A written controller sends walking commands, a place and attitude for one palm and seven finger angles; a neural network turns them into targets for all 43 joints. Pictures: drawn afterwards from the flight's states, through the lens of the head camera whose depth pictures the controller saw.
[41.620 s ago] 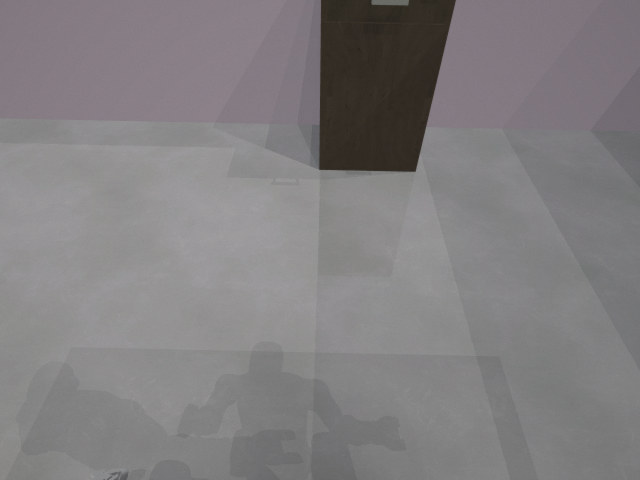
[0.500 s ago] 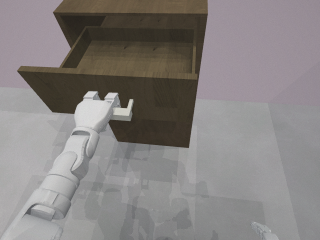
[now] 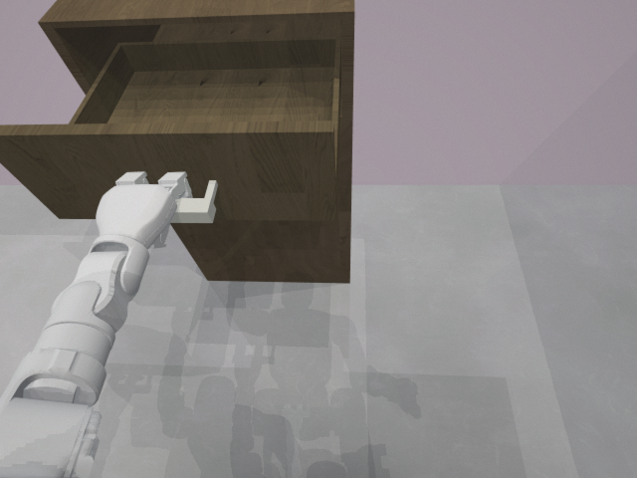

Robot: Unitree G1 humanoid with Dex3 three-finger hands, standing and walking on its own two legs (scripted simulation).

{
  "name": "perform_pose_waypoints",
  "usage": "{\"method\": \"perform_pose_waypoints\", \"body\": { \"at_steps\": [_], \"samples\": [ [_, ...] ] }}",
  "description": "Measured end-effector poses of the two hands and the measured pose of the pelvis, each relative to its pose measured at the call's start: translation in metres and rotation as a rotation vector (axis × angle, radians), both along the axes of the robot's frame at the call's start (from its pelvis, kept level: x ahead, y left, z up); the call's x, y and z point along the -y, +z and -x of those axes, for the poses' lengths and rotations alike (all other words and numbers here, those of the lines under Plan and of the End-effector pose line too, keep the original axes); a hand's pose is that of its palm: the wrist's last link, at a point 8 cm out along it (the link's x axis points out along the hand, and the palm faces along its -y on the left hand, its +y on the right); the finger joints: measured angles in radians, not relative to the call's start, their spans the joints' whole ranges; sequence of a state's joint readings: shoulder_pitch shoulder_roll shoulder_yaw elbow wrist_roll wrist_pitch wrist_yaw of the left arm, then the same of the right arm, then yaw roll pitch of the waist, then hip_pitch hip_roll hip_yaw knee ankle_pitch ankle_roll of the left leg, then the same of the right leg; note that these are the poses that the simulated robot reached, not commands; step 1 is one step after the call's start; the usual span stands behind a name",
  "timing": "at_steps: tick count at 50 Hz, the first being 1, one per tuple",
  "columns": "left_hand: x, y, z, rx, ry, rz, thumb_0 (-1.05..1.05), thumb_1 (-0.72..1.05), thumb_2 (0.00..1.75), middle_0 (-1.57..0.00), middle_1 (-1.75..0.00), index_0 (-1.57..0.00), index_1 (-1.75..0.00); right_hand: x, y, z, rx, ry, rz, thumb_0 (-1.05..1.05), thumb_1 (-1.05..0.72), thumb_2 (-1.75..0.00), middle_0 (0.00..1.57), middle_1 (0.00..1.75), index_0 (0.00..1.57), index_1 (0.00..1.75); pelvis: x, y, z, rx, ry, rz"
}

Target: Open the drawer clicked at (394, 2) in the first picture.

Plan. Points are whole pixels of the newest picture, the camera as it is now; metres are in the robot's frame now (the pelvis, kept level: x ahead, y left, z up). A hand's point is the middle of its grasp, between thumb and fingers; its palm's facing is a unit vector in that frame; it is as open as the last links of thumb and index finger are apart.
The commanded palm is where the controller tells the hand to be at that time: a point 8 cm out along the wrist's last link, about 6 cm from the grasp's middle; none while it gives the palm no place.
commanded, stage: pull the drawer open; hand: left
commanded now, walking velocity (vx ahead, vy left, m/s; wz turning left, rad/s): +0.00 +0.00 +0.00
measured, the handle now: (167, 198) +0.47 +0.21 +0.06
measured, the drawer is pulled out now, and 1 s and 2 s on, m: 0.26 0.30 0.30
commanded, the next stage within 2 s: relax the arm and regain balance in 0.70 s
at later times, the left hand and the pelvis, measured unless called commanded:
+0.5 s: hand (156, 236) +0.42 +0.23 +0.04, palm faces -0.04 -0.03 -1.00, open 5.6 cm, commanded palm +0.39 +0.24 +0.10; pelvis -0.04 +0.03 +0.00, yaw -2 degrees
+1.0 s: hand (142, 262) +0.35 +0.21 +0.08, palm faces -0.03 -0.79 -0.61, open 13.1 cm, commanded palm none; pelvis -0.02 +0.05 +0.01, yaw -8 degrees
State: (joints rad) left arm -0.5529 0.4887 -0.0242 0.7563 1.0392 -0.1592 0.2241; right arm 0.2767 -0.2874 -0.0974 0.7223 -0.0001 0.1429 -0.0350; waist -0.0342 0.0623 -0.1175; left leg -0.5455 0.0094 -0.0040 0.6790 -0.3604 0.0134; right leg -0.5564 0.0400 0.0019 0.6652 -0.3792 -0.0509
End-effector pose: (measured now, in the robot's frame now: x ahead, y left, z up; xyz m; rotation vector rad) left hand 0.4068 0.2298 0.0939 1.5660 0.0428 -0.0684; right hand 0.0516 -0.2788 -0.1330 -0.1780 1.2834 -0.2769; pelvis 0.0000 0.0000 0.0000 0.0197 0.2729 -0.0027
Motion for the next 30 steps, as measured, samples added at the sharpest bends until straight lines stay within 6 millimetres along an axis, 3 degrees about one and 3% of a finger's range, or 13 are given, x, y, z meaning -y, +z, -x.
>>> {"method": "perform_pose_waypoints", "body": {
  "at_steps": [12, 30],
  "samples": [
    [0.000, 0.000, 0.001, -0.003, 0.006, 0.010, 0.02, 0.70, 0.83, -0.34, -1.35, -0.41, -1.35, -0.001, 0.005, 0.028, 0.033, -0.035, 0.031, 0.01, -0.91, -0.90, 0.20, 0.30, 0.20, 0.30, -0.003, -0.003, 0.023, 0.001, -0.004, 0.013],
    [-0.003, -0.002, 0.008, 0.049, -0.038, 0.040, 0.03, 0.71, 0.81, -0.33, -1.35, -0.41, -1.35, -0.047, 0.006, 0.070, 0.019, -0.081, 0.004, 0.01, -0.91, -0.90, 0.20, 0.30, 0.20, 0.30, -0.038, -0.004, 0.039, 0.014, -0.033, 0.030]
  ]
}}
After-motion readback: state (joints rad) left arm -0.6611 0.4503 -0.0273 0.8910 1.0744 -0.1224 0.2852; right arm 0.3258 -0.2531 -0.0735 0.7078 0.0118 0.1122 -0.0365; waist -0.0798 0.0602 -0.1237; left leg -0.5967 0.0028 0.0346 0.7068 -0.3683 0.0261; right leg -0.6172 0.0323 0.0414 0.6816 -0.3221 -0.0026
